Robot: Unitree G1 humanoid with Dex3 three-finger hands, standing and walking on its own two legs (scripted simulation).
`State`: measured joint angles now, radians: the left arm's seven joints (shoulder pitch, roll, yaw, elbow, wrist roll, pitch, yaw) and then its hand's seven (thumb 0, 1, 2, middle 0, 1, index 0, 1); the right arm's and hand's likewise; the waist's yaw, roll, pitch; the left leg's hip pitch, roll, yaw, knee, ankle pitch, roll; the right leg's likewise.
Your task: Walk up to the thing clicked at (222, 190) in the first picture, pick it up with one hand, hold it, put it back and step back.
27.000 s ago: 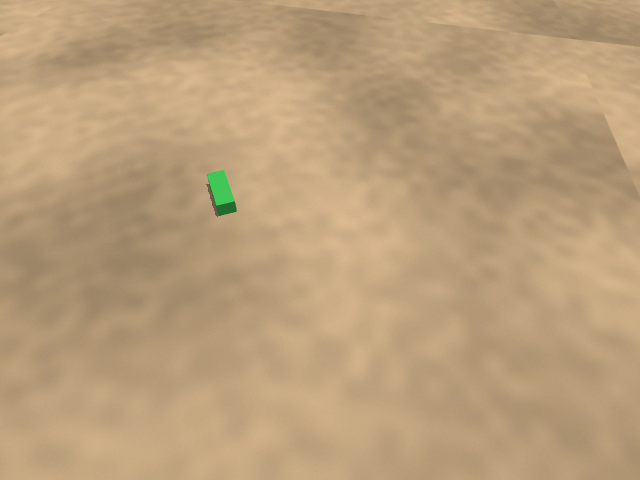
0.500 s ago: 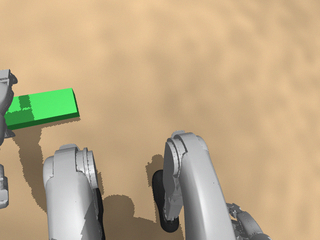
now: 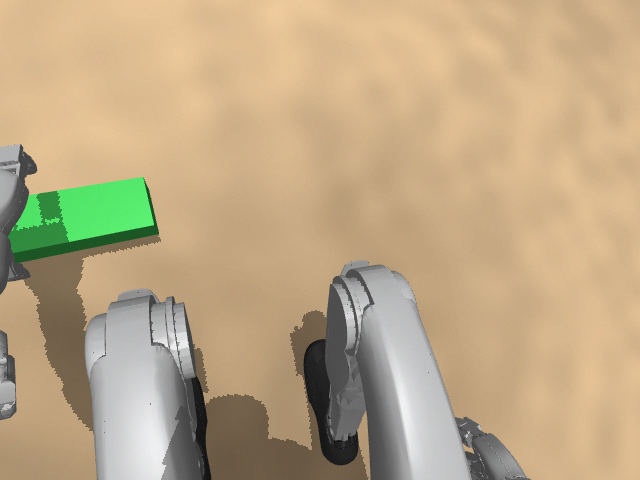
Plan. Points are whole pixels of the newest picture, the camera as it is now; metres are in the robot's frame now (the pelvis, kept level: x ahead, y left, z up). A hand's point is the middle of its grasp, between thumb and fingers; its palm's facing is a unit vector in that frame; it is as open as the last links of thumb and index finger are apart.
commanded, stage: approach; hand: left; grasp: from above
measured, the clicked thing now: (75, 220) +0.45 +0.29 -0.29
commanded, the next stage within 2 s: rest palm in 0.80 s
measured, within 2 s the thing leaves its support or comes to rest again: neither
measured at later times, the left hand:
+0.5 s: hand (77, 189) +0.47 +0.25 -0.18, palm faces -0.38 -0.09 -0.92, open 14.3 cm
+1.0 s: hand (29, 227) +0.42 +0.31 -0.19, palm faces -0.45 -0.11 -0.89, open 14.3 cm
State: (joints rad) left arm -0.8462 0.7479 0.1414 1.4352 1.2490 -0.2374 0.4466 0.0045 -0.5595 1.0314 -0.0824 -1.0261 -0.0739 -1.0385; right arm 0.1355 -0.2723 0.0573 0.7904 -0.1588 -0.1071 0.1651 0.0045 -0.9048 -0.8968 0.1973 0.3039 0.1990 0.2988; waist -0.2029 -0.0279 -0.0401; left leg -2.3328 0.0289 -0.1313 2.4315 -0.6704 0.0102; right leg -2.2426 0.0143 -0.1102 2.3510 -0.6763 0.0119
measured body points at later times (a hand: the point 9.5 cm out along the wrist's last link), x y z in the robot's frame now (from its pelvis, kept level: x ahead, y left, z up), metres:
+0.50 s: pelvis +0.00 +0.00 -0.01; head +0.24 +0.07 +0.37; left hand +0.48 +0.26 -0.13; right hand +0.05 -0.27 -0.10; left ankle +0.08 +0.12 -0.29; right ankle +0.10 -0.12 -0.29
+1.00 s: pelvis +0.00 +0.00 +0.00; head +0.23 +0.09 +0.38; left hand +0.44 +0.31 -0.13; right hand +0.07 -0.27 -0.10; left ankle +0.08 +0.12 -0.29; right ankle +0.10 -0.12 -0.29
